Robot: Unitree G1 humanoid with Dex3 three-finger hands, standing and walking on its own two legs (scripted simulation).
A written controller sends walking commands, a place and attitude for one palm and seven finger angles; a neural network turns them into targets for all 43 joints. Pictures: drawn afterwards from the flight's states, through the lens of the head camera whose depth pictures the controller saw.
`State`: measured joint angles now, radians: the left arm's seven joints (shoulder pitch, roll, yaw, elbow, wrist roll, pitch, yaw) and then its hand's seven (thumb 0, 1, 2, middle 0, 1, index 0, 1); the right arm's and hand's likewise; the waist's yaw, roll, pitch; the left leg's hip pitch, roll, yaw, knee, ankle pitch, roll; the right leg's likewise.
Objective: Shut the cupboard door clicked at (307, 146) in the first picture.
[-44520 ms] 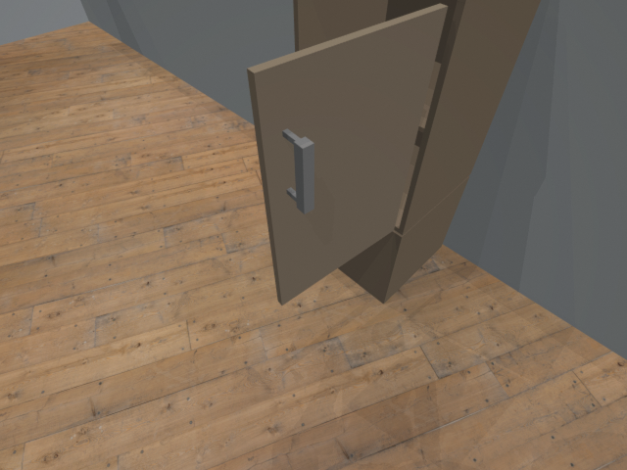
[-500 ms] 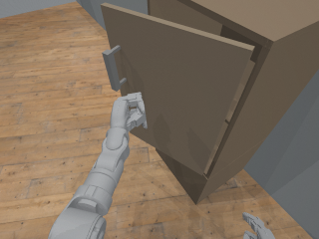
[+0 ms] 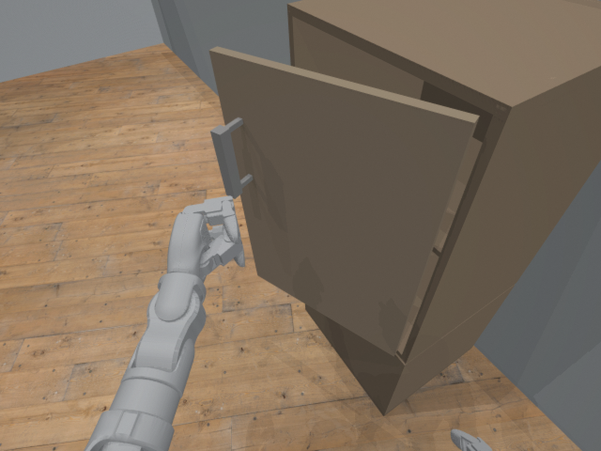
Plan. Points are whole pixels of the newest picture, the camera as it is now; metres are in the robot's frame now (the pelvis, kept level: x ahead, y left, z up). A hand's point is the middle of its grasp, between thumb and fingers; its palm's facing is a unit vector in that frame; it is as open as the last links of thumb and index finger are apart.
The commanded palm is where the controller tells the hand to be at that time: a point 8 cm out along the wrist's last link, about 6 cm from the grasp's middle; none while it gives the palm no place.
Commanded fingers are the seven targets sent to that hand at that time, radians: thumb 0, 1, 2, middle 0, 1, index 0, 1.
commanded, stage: draw the hand back to the body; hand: left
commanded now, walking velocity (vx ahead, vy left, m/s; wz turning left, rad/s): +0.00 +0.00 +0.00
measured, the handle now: (235, 158) +0.57 +0.14 +0.09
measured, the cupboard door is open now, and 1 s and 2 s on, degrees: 22 22 22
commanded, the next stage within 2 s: step back with the hand held close in 1.30 s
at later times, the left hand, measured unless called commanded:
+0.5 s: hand (133, 308) +0.24 +0.19 +0.14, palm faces +0.18 -0.96 -0.22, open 3.3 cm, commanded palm +0.21 +0.25 +0.16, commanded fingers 0.00 0.90 0.90 -0.75 -0.90 -0.75 -0.90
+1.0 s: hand out of the picture +0.18 +0.31 +0.18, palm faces +0.49 -0.76 -0.42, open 6.7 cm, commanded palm +0.14 +0.34 +0.19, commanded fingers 0.00 0.90 0.90 -0.20 -0.30 -0.20 -0.30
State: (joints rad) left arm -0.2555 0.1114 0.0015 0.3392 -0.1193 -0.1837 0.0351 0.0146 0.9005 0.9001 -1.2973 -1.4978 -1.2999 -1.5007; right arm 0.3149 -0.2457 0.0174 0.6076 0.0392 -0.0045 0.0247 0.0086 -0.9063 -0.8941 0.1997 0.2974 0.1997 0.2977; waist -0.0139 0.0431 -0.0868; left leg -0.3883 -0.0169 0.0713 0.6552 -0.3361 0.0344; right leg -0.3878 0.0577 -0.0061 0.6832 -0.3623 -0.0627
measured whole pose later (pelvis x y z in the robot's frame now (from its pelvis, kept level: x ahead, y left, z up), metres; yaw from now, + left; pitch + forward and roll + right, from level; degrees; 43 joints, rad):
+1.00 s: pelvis +0.01 +0.03 +0.02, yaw +2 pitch -4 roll -1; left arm 0.49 0.38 0.35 -0.40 -0.08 -0.04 0.11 0.01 0.89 0.90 -0.34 -0.44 -0.34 -0.45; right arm 0.21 -0.25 0.02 0.61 0.03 -0.03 -0.06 0.01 -0.91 -0.89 0.20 0.30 0.20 0.30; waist 0.06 0.08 -0.01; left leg -0.11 -0.05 0.03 0.43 -0.25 0.07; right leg -0.06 0.03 -0.03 0.38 -0.25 -0.02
